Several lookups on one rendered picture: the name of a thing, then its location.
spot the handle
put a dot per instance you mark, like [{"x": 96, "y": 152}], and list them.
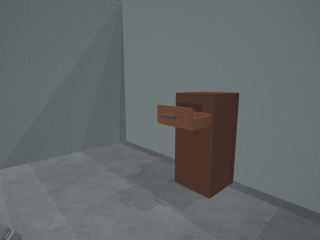
[
  {"x": 188, "y": 131},
  {"x": 166, "y": 116}
]

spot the cabinet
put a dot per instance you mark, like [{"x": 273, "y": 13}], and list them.
[{"x": 204, "y": 162}]

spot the drawer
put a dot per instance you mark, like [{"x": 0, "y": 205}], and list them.
[{"x": 188, "y": 118}]

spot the right robot hand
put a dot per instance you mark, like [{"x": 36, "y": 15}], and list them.
[{"x": 7, "y": 233}]

